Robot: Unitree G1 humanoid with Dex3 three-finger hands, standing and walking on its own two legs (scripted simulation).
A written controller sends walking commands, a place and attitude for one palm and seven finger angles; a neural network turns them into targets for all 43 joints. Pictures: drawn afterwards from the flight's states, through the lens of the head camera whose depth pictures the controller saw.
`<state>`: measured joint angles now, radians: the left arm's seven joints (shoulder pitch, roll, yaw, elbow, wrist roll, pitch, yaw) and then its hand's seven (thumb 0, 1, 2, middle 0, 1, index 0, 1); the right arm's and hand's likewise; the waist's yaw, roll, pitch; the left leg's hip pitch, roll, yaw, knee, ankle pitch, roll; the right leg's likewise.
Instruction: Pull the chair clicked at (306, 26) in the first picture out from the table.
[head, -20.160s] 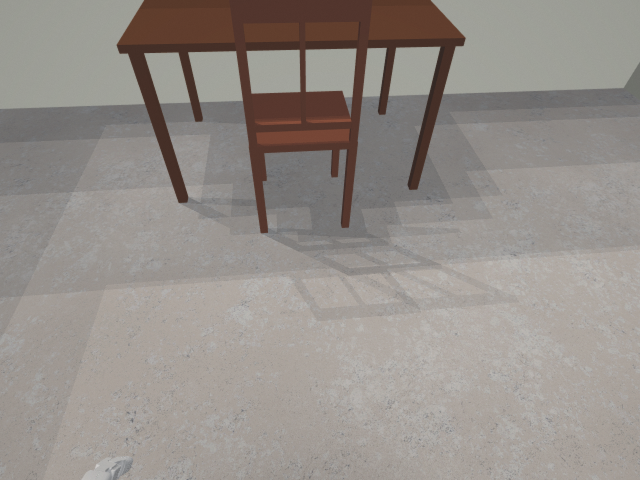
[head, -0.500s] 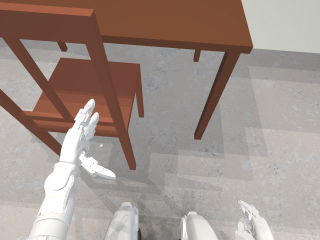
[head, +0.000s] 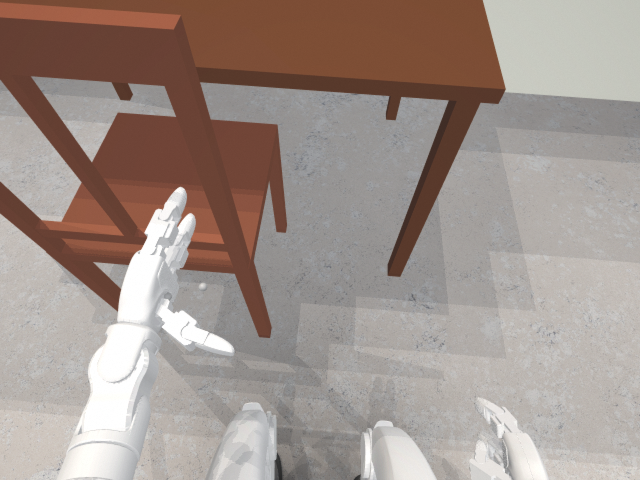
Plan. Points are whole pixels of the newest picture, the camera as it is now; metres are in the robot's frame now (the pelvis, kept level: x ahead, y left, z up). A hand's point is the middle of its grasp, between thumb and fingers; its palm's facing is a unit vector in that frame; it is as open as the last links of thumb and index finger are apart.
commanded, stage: aim the fingers beside a spindle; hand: left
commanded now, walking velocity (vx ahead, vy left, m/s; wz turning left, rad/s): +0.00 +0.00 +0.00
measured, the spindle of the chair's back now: (85, 170) +0.51 +0.34 +0.04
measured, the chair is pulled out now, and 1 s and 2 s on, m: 0.00 0.00 0.00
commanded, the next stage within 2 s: push the fingers through the gap in 1.34 s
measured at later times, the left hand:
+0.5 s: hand (193, 286) +0.34 +0.16 +0.02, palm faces -0.11 -0.99 -0.03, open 17.0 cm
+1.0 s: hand (206, 294) +0.33 +0.15 +0.02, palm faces -0.15 -0.99 -0.02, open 16.9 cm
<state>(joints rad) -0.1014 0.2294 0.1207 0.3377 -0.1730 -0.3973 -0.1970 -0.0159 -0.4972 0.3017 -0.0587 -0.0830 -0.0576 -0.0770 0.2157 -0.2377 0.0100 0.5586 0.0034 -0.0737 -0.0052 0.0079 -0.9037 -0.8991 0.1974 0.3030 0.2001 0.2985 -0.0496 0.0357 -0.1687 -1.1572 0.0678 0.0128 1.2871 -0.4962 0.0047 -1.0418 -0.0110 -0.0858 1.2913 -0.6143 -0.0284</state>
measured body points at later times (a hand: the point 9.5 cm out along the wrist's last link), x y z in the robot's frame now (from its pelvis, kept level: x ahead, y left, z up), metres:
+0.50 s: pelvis +0.00 +0.00 +0.00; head +0.10 +0.01 +0.44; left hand +0.34 +0.22 +0.03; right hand +0.16 -0.24 -0.10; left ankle +0.06 +0.12 -0.62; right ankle +0.00 -0.11 -0.62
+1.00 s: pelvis +0.00 +0.01 +0.00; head +0.10 +0.02 +0.44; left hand +0.33 +0.20 +0.03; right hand +0.15 -0.24 -0.10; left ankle +0.06 +0.12 -0.62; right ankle +0.00 -0.11 -0.62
